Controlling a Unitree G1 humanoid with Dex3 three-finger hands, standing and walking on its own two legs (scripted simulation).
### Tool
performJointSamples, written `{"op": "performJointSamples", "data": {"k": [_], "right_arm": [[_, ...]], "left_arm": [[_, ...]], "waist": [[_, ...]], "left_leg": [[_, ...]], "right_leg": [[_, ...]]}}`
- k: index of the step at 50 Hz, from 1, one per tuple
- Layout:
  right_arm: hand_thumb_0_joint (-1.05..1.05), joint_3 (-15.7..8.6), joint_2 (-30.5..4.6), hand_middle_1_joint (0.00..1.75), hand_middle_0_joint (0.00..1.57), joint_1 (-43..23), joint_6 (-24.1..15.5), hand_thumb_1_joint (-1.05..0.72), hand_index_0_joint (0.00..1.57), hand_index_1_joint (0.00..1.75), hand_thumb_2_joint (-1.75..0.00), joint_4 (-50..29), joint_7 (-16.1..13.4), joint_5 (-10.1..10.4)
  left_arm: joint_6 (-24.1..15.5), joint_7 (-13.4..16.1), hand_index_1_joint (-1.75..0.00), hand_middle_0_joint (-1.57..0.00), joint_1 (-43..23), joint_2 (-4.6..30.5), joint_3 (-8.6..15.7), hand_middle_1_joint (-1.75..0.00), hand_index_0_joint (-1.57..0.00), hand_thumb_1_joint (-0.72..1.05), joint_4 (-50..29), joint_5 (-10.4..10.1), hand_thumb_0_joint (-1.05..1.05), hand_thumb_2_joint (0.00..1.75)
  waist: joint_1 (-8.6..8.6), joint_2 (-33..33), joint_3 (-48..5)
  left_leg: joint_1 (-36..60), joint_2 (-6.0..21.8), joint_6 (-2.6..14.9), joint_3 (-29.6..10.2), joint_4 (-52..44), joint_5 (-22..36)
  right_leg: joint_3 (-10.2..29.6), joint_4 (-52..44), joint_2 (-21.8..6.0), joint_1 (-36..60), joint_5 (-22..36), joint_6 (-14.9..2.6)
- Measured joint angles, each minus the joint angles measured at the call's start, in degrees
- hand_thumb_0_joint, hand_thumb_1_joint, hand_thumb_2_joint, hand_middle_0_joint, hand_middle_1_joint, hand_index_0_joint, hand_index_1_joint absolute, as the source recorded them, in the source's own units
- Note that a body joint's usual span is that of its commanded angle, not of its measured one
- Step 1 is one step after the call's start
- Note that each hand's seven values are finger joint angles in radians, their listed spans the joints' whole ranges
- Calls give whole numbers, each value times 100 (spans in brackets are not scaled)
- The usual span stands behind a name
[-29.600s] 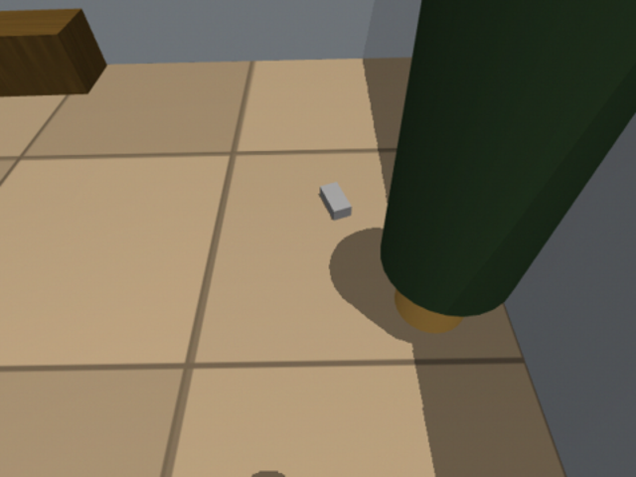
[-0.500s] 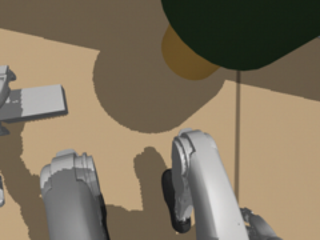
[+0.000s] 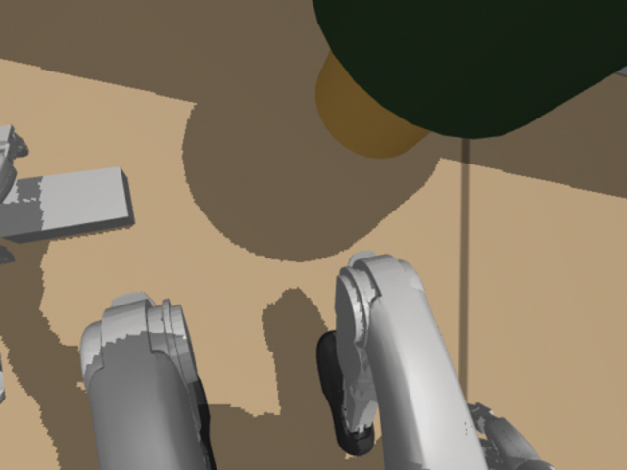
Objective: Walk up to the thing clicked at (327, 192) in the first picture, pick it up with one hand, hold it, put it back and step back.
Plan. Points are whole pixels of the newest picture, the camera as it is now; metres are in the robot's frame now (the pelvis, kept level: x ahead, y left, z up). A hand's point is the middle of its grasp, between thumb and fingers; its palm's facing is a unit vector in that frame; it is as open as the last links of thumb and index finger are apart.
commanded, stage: rise first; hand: left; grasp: from above
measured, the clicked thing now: (70, 205) +0.48 +0.30 -0.29
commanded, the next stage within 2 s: approach in 0.16 s
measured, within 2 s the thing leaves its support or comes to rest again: neither
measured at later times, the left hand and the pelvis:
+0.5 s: hand (16, 198) +0.45 +0.32 -0.16, palm faces -0.46 -0.04 -0.89, open 14.1 cm; pelvis +0.00 +0.00 +0.00, yaw +0 degrees
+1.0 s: hand (21, 193) +0.46 +0.31 -0.17, palm faces -0.50 -0.06 -0.86, open 14.1 cm; pelvis -0.01 +0.00 +0.00, yaw +0 degrees
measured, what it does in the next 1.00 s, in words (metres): stands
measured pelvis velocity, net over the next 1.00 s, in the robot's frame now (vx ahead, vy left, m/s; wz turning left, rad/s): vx -0.01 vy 0.00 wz -0.01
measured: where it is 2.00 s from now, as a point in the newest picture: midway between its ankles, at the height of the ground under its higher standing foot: (274, 432)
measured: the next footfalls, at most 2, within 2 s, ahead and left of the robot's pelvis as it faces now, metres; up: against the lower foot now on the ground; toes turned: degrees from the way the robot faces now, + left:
none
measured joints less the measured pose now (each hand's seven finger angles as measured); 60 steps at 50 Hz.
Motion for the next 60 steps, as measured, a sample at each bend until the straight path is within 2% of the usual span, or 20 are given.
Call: {"op": "performJointSamples", "data": {"k": [16, 23, 28, 33, 38, 45, 51, 55, 60], "right_arm": [[0, 32, -12, 30, 20, 50, 15, -92, 20, 30, -90, -49, -17, 32], [0, 68, 23, 30, 20, 95, -50, -91, 20, 30, -89, 2, -31, 46], [0, 168, 38, 30, 20, 125, -146, -91, 20, 30, -89, -20, -48, 7], [0, 280, -4, 30, 20, 189, -220, -91, 20, 30, -89, -145, -45, -41], [0, 350, -54, 30, 20, 318, -223, -91, 20, 30, -89, -254, -9, -20], [0, 363, -78, 30, 20, 400, -181, -91, 20, 30, -89, -228, 17, 109], [0, 286, -75, 30, 20, 358, -184, -91, 20, 30, -89, -233, -16, 117], [0, 225, -69, 30, 20, 309, -153, -91, 20, 30, -89, -193, -24, 107], [0, 274, -84, 30, 20, 157, -117, -91, 20, 30, -89, -216, -3, 46]], "left_arm": [[21, -11, -103, -8, -51, -12, -69, -103, -7, -56, 23, 43, 0, 104], [89, 24, -104, -8, -347, -115, -482, -104, -8, -55, 216, 26, 0, 103], [195, 228, -105, -8, -727, -247, -677, -106, -8, -54, 554, 145, 0, 101], [450, 507, -105, -8, -887, -325, -479, -106, -9, -54, 798, 259, 0, 101], [795, 568, -105, -9, -781, -366, -219, -106, -9, -53, 750, 139, 1, 101], [919, 139, -103, -9, -397, -259, -65, -104, -8, -55, 395, -244, 1, 103], [625, -380, -104, -9, -357, -4, -275, -104, -8, -55, 182, -427, 1, 103], [320, -424, -104, -9, -387, -28, -524, -105, -9, -55, 15, -368, 0, 102], [67, -111, -105, -9, -474, -70, -592, -106, -9, -53, 301, -112, 0, 102]], "waist": [[-47, 5, -35], [-105, -53, -74], [-307, -85, -71], [-553, -15, -22], [-665, 77, 53], [-524, 153, 145], [-311, 97, 227], [-173, 9, 195], [-210, -109, 132]], "left_leg": [[16, -19, 15, -9, -33, 49], [-8, -19, 26, 36, -83, 93], [-36, -25, 5, 20, -91, 105], [-75, 6, -2, -36, -63, 88], [-78, 60, 5, -32, -53, 75], [-28, 98, 18, -1, -29, 74], [-49, 28, 9, -13, 12, 114], [-45, -23, -7, -33, 11, 91], [-3, -49, -14, -88, 33, 24]], "right_leg": [[-13, -52, -8, 44, 40, 10], [22, -80, -13, 7, 75, 5], [7, -86, -15, -25, 89, -21], [-35, -98, 27, -78, 124, -3], [-24, -95, 79, -131, 169, 7], [12, -56, 116, -132, 200, 21], [0, -12, 64, -90, 172, 13], [-23, -18, 20, -35, 105, 0], [-75, -32, 5, 51, 31, 2]]}}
